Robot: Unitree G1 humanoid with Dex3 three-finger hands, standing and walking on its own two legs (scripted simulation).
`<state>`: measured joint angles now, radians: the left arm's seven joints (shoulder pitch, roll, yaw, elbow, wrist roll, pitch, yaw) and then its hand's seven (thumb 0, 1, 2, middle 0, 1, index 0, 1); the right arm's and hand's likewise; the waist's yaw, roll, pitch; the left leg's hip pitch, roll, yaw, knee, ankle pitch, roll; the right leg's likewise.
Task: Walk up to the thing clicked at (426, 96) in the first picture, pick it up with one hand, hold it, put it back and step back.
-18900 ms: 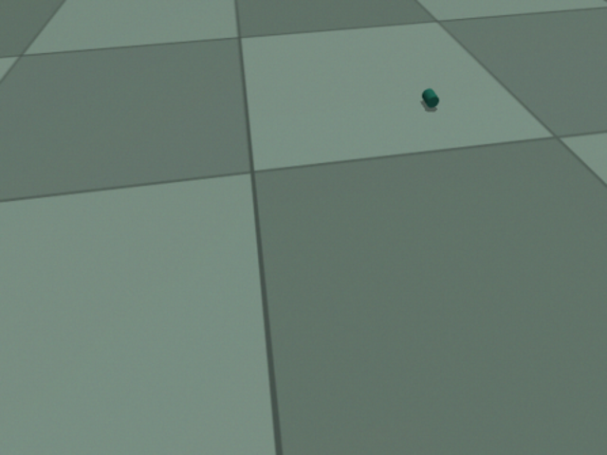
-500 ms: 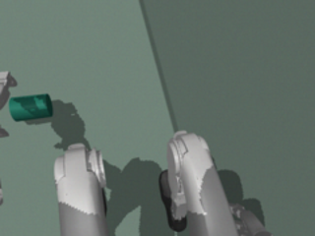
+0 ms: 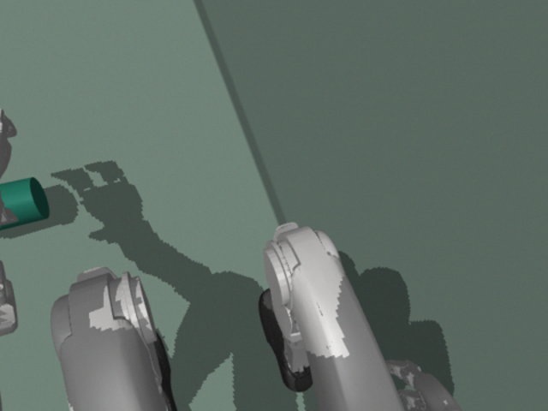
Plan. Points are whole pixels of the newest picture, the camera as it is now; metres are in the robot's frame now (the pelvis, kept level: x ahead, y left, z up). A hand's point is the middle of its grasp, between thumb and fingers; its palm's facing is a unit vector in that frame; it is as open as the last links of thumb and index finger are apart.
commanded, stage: approach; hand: left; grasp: from above
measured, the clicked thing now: (7, 205) +0.46 +0.34 -0.29
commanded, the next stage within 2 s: close in in 0.12 s
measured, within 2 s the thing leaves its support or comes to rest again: neither
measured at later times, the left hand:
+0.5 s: hand out of the picture +0.43 +0.33 -0.17, palm faces -0.47 -0.10 -0.88, open 13.6 cm
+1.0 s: hand (7, 205) +0.44 +0.32 -0.24, palm faces -0.47 -0.12 -0.88, open 14.2 cm
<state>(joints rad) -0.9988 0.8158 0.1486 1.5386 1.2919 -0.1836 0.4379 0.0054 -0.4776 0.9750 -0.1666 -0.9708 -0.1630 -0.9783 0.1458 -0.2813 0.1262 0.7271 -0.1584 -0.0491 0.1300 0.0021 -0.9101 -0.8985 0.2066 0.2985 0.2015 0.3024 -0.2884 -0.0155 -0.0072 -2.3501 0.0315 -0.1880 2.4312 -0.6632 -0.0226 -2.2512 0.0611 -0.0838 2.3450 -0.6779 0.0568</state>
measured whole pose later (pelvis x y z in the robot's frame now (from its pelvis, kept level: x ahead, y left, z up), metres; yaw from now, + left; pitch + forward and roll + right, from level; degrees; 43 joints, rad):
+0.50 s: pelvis +0.00 +0.01 +0.00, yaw +0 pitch +32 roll -11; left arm -0.99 0.83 0.08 1.54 1.33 -0.30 0.41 0.00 -0.46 0.97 -0.15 -1.00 -0.16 -1.00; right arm 0.09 -0.28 0.12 0.71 -0.16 -0.04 0.13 0.00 -0.91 -0.90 0.21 0.30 0.20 0.30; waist -0.24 -0.05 -0.02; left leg -2.33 0.01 -0.19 2.43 -0.66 -0.02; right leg -2.21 0.04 -0.09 2.33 -0.70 0.05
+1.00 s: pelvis +0.00 +0.00 -0.02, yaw -3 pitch +30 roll -11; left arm -0.97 0.93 0.16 1.63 1.30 -0.28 0.53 0.00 -0.54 1.02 -0.09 -0.98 -0.08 -0.99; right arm 0.13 -0.29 0.22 0.74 -0.23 -0.13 0.18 0.00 -0.90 -0.90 0.21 0.30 0.20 0.30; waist -0.31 -0.09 0.09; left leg -2.37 0.03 -0.24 2.53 -0.69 -0.03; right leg -2.26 0.08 -0.12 2.41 -0.69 0.06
